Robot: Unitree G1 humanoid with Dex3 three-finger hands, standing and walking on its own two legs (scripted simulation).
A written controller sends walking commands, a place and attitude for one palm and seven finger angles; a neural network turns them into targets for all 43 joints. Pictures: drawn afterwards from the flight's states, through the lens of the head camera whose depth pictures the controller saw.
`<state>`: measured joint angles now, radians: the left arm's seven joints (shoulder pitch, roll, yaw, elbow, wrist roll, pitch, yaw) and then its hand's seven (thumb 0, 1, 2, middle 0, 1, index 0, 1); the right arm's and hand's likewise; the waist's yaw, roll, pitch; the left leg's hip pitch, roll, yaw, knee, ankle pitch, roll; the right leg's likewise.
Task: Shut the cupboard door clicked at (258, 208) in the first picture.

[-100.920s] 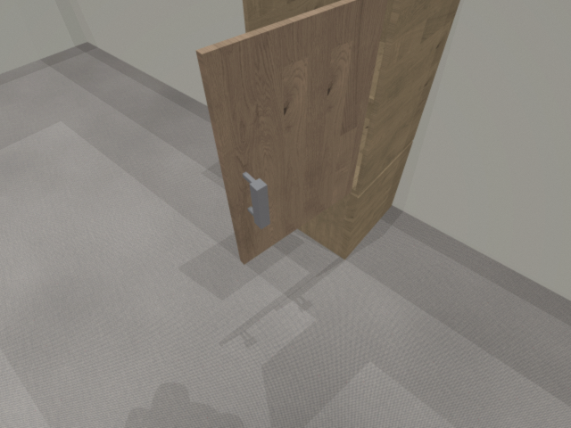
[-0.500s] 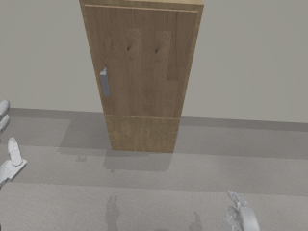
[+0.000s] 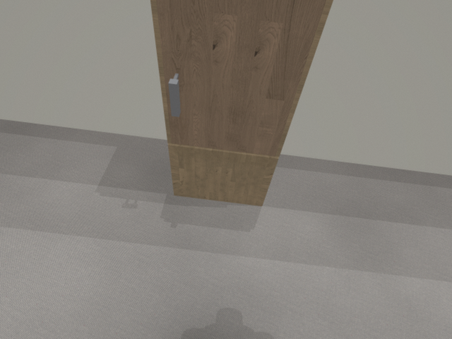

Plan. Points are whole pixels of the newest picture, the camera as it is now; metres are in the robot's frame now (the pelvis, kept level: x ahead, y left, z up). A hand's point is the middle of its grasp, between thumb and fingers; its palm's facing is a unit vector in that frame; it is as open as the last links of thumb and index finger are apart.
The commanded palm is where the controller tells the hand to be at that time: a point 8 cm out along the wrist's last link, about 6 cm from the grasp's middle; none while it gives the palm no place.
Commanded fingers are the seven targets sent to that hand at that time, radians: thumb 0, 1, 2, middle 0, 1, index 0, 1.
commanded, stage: let the arm hang, fingers relaxed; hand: left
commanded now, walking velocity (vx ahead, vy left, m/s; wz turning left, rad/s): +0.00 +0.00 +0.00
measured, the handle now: (176, 94) +0.83 +0.22 -0.09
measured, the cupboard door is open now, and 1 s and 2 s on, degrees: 0 0 0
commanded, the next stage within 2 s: look to check the result in 0.64 s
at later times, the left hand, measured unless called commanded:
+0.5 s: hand out of the picture +0.04 +0.21 -0.16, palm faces +0.00 -0.96 -0.26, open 7.4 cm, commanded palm none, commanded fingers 0.00 0.90 0.90 -0.20 -0.30 -0.20 -0.30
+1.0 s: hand out of the picture +0.06 +0.21 -0.16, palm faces -0.01 -0.96 -0.28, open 7.4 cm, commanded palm none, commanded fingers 0.00 0.90 0.90 -0.20 -0.30 -0.20 -0.30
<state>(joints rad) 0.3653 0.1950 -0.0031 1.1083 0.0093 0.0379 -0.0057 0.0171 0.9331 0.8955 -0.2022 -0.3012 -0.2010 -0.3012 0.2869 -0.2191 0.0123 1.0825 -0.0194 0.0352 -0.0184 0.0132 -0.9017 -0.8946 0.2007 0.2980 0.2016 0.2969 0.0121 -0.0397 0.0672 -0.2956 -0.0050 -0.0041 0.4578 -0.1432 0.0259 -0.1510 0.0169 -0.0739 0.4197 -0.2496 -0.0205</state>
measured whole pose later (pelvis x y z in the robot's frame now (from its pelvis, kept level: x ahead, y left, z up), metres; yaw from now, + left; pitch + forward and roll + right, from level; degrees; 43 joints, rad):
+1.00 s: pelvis +0.03 -0.02 +0.01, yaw -1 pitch -2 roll +0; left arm 0.19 0.27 0.01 1.14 0.01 -0.01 0.01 0.01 0.90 0.90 -0.20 -0.30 -0.20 -0.30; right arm 0.16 -0.26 0.00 1.13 -0.02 0.00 -0.02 0.01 -0.90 -0.89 0.20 0.30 0.20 0.30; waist 0.00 0.01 0.04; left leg -0.19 0.00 0.01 0.35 -0.13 0.00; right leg -0.05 0.03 -0.06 0.32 -0.24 -0.03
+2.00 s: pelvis +0.04 -0.03 +0.01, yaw -2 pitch -2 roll +0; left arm 0.27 0.20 0.01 1.15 0.01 -0.01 0.02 0.01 0.91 0.90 -0.20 -0.30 -0.20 -0.30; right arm 0.23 -0.19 0.01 1.15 -0.02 0.01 -0.03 0.01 -0.90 -0.89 0.20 0.30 0.20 0.30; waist 0.00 0.00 0.04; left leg -0.16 0.02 0.01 0.37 -0.16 -0.01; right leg -0.02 0.04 -0.05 0.32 -0.25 -0.05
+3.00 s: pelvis +0.04 -0.03 +0.01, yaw -1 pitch -2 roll +0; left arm 0.25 0.21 0.01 1.14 0.01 -0.01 0.02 0.01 0.91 0.90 -0.20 -0.30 -0.20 -0.30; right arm 0.20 -0.22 0.01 1.14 -0.01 0.00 -0.03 0.01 -0.90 -0.89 0.20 0.30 0.20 0.30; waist 0.00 0.00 0.04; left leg -0.16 0.02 0.01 0.35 -0.15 -0.01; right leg -0.03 0.04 -0.05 0.32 -0.25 -0.05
